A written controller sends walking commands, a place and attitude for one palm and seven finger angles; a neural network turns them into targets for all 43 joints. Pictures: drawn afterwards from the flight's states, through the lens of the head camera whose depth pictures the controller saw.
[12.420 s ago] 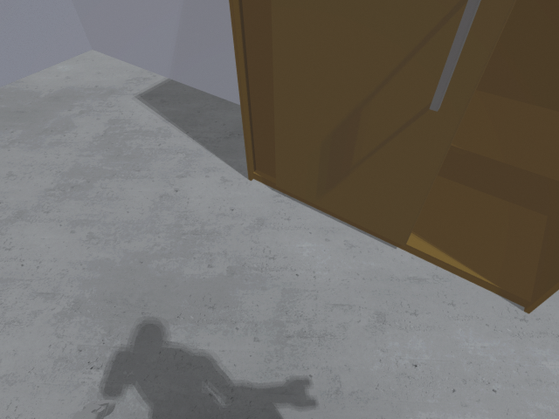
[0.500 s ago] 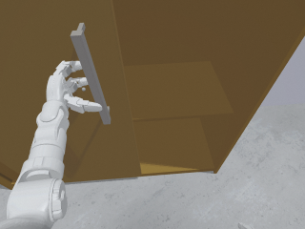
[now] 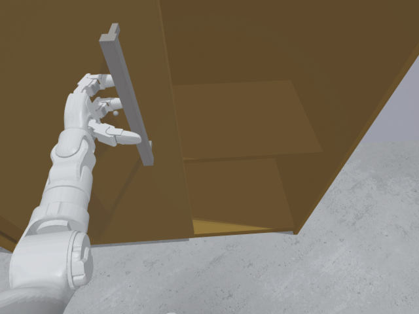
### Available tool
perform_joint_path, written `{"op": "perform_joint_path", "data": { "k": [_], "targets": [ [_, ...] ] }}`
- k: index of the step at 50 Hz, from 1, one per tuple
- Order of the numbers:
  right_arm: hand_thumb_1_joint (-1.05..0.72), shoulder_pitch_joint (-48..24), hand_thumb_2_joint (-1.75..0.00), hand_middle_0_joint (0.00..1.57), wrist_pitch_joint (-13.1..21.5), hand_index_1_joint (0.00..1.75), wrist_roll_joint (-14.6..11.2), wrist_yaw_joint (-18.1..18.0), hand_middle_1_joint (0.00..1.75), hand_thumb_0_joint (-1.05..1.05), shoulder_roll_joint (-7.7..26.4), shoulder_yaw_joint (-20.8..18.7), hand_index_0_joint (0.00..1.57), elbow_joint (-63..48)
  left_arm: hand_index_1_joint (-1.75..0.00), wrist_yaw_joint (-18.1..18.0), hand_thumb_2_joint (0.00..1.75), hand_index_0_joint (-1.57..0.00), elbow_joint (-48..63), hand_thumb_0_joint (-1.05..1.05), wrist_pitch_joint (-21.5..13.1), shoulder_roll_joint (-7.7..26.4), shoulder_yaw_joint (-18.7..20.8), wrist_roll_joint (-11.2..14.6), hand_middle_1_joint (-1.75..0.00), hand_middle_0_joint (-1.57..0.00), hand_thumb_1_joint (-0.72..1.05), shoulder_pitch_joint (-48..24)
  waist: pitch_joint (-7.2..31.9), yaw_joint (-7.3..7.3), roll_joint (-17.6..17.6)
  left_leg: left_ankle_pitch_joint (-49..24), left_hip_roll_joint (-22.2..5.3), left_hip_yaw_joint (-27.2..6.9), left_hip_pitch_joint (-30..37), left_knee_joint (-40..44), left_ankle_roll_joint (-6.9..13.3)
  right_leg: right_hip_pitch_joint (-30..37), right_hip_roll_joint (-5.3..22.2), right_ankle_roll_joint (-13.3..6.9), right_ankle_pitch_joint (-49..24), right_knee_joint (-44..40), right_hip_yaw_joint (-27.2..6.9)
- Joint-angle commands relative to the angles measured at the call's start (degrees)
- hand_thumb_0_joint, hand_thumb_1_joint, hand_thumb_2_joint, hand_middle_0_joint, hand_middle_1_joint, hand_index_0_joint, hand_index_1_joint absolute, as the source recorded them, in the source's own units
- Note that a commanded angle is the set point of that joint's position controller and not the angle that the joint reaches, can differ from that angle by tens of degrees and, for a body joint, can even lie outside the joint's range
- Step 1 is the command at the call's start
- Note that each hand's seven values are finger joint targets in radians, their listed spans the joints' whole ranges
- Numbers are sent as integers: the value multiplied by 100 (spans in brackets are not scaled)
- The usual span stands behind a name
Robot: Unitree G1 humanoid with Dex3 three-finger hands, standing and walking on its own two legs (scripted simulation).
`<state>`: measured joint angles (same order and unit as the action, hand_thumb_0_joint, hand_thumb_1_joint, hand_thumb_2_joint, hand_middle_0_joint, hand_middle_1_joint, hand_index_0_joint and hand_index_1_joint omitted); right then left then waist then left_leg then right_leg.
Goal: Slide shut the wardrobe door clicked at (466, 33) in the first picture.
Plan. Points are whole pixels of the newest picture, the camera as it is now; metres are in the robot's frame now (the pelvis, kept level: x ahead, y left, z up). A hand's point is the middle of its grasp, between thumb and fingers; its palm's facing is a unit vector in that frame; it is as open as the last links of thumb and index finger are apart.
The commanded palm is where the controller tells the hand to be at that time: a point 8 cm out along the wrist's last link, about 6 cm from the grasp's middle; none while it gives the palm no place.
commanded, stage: slide the fingers in behind the handle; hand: left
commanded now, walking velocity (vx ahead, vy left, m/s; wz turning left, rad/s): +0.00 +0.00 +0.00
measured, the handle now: (134, 107) +0.50 +0.15 +0.13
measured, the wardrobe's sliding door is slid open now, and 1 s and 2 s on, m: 0.49 0.49 0.49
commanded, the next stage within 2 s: grip the handle and tug to test in 1.74 s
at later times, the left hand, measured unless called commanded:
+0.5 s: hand (124, 117) +0.45 +0.16 +0.14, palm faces +0.06 -1.00 -0.01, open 13.9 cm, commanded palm +0.42 +0.22 +0.14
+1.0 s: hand (134, 117) +0.45 +0.14 +0.14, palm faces +0.04 -1.00 +0.00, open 14.0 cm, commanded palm +0.42 +0.20 +0.14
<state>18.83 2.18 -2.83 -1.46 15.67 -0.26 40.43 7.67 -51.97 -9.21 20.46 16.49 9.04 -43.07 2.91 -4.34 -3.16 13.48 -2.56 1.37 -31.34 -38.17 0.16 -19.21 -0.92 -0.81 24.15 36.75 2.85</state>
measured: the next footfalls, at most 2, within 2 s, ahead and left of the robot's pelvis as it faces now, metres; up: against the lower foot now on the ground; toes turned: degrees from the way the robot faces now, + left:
none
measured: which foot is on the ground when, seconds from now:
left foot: down 0.00-1.00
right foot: down 0.00-1.00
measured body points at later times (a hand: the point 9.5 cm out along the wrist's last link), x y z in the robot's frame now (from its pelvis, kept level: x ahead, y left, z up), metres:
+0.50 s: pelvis +0.00 +0.00 +0.00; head +0.04 -0.01 +0.45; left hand +0.44 +0.21 +0.14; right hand +0.07 -0.26 -0.12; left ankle +0.06 +0.12 -0.72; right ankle -0.06 -0.11 -0.72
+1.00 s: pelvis +0.00 +0.00 +0.00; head +0.03 -0.01 +0.45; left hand +0.44 +0.19 +0.15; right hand +0.09 -0.26 -0.12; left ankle +0.06 +0.12 -0.72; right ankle -0.06 -0.11 -0.72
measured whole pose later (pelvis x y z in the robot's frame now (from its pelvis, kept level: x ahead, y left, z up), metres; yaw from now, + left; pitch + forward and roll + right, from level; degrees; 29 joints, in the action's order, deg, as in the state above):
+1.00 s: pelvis +0.00 +0.00 +0.00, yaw +0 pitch +6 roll -1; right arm 17.1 2.5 -2.8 -0.9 15.1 -0.3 39.1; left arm 3.1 -43.3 -6.3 14.6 12.9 9.2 -38.2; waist 3.2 -4.1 -3.2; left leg 13.9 -2.5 1.8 -29.6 -37.8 0.1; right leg -17.6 -0.8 -0.7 24.3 36.1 2.3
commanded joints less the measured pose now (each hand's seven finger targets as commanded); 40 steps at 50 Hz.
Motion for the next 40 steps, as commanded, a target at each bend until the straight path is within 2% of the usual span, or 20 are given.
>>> {"op": "perform_joint_path", "data": {
  "k": [1,3,6,8,10,11,13,15,17,19,21,23,24,27,28,29,31,34,36,40],
  "targets": [
    [-90,185,-90,20,219,30,-22,-41,30,0,833,-265,20,-601,-120,1,30,-30,1196,0,-411,1210,116,74,-120,-30,-50,-2792,1710,-182,67,-922,180,-193,2298,131,253,-919,-151,24,-1982,-628,-145],
    [-90,198,-90,20,247,30,-19,-38,30,0,827,-276,20,-619,-120,5,30,-30,1231,0,-418,1132,103,96,-120,-30,-50,-2800,1777,-189,188,-913,170,-207,2345,127,257,-946,-163,30,-1943,-631,-133],
    [-90,190,-90,20,223,30,-24,-45,30,0,848,-245,20,-645,-120,-5,30,-30,1124,0,-394,1339,226,73,-120,-30,-50,-2648,1685,-144,203,-816,177,-208,2170,158,259,-863,-154,25,-1895,-621,-137],
    [-90,171,-90,20,249,30,-36,-46,30,0,818,-251,20,-665,-120,17,30,-30,1251,0,-409,1141,43,70,-120,-30,-50,-2864,1637,-210,94,-744,164,-203,2253,161,253,-1006,-159,32,-1764,-635,-124],
    [-90,161,-90,20,251,30,-33,-28,30,0,811,-267,20,-709,-120,-26,30,-30,1371,0,-411,1101,69,53,-120,-30,-50,-2577,1823,-111,-28,-882,160,-219,2372,146,241,-935,-162,6,-1830,-591,-112],
    [-90,139,-90,20,265,30,-34,-14,30,0,789,-266,20,-745,-120,-28,30,-30,1506,0,-387,853,-121,86,-120,-30,-50,-2549,1856,-139,-13,-891,156,-246,2439,159,231,-968,-172,7,-1812,-593,-82],
    [-90,133,-90,20,285,30,-41,-8,30,0,802,-293,20,-731,-120,-76,30,-30,1558,0,-333,844,-52,132,-120,-30,-50,-2477,1841,-123,78,-905,140,-248,2479,166,226,-981,-187,14,-1802,-619,-74],
    [-90,116,-90,20,272,30,-33,-2,30,0,821,-280,20,-744,-120,-154,30,-30,1631,0,-293,990,98,134,-120,-30,-50,-2236,1886,-42,205,-945,159,-232,2356,187,238,-781,-176,14,-1937,-613,-86],
    [-90,110,-90,20,259,30,-30,-26,30,0,815,-256,20,-718,-120,-228,30,-30,1615,0,-250,1131,174,110,-120,-30,-50,-2490,1656,-112,294,-795,157,-188,2188,215,252,-818,-167,49,-1854,-656,-102],
    [-90,111,-90,20,259,30,4,-35,30,0,815,-248,20,-690,-120,-316,30,-30,1759,0,-310,1344,303,36,-120,-30,-50,-2635,1695,-67,162,-828,160,-191,2176,200,253,-731,-146,26,-1853,-642,-122],
    [-90,108,-90,20,281,30,3,-32,30,0,793,-256,20,-724,-120,-338,30,-30,1852,0,-365,1322,311,15,-120,-30,-50,-2582,1873,-65,79,-957,156,-186,2337,190,241,-712,-159,28,-1979,-610,-137],
    [-90,81,-90,20,313,30,8,-24,30,0,758,-268,20,-760,-120,-323,30,-30,2086,0,-422,1156,204,9,-120,-30,-50,-2552,2070,-60,-157,-1170,143,-198,2604,166,214,-746,-170,8,-2083,-567,-116],
    [-90,111,-90,20,304,30,26,-22,30,0,769,-273,20,-732,-120,-319,30,-30,1995,0,-402,1216,296,30,-120,-30,-50,-2328,2052,-28,83,-1271,144,-198,2514,135,232,-596,-170,3,-2222,-583,-120],
    [-90,44,-90,20,301,30,-15,-14,30,0,749,-268,20,-782,-120,-236,30,-30,2104,0,-346,956,82,96,-120,-30,-50,-2230,1963,-70,44,-1326,155,-158,2512,155,221,-605,-182,22,-2394,-583,-113],
    [-90,54,-90,20,301,30,-24,-20,30,0,755,-280,20,-754,-120,-221,30,-30,1953,0,-280,931,96,113,-120,-30,-50,-2189,1828,-98,191,-1297,155,-143,2450,139,241,-653,-186,39,-2414,-613,-121],
    [-90,77,-90,20,273,30,-10,-19,30,0,775,-269,20,-719,-120,-233,30,-30,1855,0,-245,1052,175,93,-120,-30,-50,-2082,1757,-43,228,-1251,173,-141,2305,142,244,-548,-172,23,-2390,-621,-113],
    [-90,26,-90,20,286,30,-21,-2,30,0,742,-276,20,-786,-120,-222,30,-30,2103,0,-204,805,-14,105,-120,-30,-50,-2155,1882,-64,29,-1310,183,-130,2475,148,234,-624,-168,32,-2443,-607,-113],
    [-90,21,-90,20,256,30,-14,2,30,0,761,-281,20,-782,-120,-244,30,-30,2043,0,-106,860,103,153,-120,-30,-50,-1746,1841,8,239,-1426,191,-120,2363,126,247,-442,-162,21,-2620,-614,-111],
    [-90,-12,-90,20,244,30,-32,5,30,0,751,-268,20,-800,-120,-253,30,-30,2098,0,-78,791,9,157,-120,-30,-50,-1895,1692,-47,347,-1266,201,-113,2254,176,251,-504,-164,53,-2564,-636,-117],
    [-90,-41,-90,20,253,30,-23,6,30,0,734,-278,20,-783,-120,-343,30,-30,2347,0,-125,749,-50,123,-120,-30,-50,-2151,1806,-82,186,-1324,193,-139,2445,152,250,-581,-162,43,-2502,-620,-118]
  ]
}}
